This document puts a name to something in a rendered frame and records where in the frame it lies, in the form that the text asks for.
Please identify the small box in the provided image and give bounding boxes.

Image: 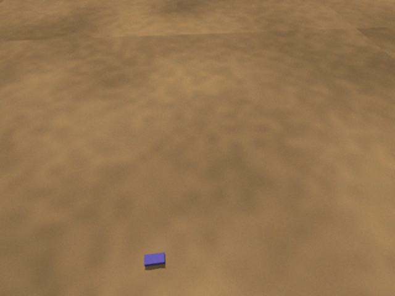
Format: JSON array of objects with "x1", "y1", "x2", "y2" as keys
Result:
[{"x1": 144, "y1": 252, "x2": 165, "y2": 266}]

